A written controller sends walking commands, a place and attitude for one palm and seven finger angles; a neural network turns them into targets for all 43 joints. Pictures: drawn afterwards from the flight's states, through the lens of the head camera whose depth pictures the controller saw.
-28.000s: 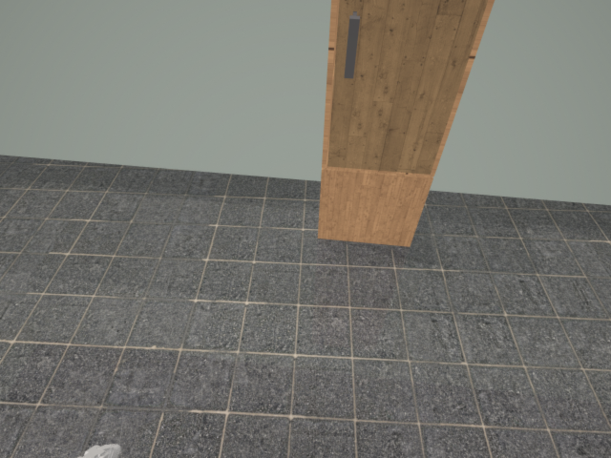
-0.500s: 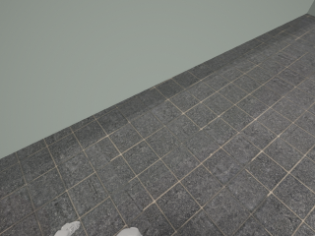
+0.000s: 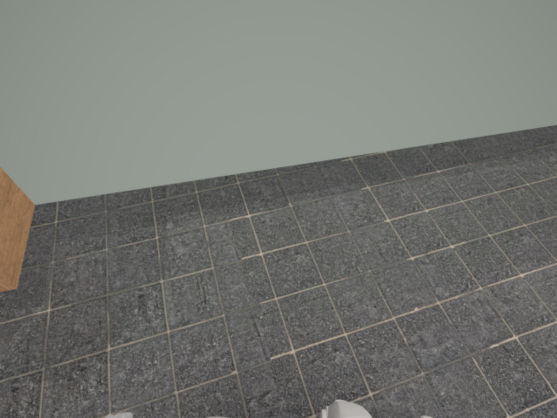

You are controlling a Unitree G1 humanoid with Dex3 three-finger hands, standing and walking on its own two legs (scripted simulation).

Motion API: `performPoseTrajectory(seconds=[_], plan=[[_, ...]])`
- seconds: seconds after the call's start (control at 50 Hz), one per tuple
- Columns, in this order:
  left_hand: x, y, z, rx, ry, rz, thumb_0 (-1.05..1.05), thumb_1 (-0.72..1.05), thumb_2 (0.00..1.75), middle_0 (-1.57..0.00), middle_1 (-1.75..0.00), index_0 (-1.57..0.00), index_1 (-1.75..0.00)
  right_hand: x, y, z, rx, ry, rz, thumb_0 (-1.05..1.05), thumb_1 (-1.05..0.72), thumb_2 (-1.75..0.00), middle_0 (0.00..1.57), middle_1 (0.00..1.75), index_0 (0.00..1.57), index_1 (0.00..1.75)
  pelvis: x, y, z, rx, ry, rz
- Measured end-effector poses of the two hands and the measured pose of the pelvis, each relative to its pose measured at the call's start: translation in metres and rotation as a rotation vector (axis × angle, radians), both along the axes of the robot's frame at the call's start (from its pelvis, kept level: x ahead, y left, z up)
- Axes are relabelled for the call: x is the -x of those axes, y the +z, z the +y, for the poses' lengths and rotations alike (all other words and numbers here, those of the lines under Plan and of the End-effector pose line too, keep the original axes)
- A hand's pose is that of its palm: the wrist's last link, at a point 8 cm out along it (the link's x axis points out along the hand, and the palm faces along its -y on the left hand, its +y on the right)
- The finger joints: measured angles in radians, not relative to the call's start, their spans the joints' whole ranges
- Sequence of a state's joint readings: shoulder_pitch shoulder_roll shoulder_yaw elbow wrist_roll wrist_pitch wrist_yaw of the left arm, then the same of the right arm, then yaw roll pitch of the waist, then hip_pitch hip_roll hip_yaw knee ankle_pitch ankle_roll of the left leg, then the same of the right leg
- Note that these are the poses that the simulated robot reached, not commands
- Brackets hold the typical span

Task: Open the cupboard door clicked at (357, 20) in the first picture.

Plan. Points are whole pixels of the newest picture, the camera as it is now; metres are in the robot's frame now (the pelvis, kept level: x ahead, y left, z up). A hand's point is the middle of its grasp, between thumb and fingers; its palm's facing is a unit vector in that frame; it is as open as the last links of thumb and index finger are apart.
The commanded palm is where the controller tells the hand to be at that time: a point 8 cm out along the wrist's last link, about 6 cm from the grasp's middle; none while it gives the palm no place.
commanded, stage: turn to face it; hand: left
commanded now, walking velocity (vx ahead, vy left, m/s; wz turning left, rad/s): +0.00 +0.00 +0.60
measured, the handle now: out of the picture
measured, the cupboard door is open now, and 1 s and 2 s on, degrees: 49 49 49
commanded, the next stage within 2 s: take the last steps up to it in 1.68 s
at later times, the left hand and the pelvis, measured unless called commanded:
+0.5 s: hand out of the picture -0.02 +0.19 -0.19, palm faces +0.36 -0.91 -0.20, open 7.4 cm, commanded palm none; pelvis -0.01 -0.02 -0.01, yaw +20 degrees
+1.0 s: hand out of the picture -0.03 +0.15 -0.15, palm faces +0.58 -0.77 -0.26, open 7.4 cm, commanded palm none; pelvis +0.01 -0.06 +0.00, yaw +37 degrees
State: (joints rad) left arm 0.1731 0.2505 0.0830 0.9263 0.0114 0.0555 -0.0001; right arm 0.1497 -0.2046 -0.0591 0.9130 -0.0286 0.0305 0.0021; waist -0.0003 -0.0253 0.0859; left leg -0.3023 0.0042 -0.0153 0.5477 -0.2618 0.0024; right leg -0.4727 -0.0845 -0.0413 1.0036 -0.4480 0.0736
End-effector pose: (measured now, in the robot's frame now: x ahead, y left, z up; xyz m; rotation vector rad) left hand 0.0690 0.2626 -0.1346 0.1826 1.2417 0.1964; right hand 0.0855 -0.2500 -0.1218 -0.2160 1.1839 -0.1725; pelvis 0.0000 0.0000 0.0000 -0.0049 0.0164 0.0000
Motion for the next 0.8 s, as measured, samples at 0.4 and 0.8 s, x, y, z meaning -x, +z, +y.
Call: performPoseTrajectory(seconds=[0.4, 0.8], plan=[[0.072, 0.006, -0.048, 0.014, 0.223, -0.029, 0.01, 0.90, 0.90, -0.20, -0.30, -0.20, -0.30, -0.061, -0.003, -0.012, -0.029, 0.234, 0.043, 0.01, -0.91, -0.90, 0.20, 0.30, 0.19, 0.30, 0.003, 0.003, -0.034, -0.044, 0.272, -0.012], [0.104, 0.014, -0.029, -0.060, 0.458, -0.082, 0.01, 0.91, 0.90, -0.19, -0.30, -0.20, -0.30, -0.099, -0.016, 0.016, -0.018, 0.466, 0.064, 0.00, -0.90, -0.90, 0.20, 0.30, 0.20, 0.30, -0.005, -0.003, -0.046, 0.000, 0.508, 0.016]])
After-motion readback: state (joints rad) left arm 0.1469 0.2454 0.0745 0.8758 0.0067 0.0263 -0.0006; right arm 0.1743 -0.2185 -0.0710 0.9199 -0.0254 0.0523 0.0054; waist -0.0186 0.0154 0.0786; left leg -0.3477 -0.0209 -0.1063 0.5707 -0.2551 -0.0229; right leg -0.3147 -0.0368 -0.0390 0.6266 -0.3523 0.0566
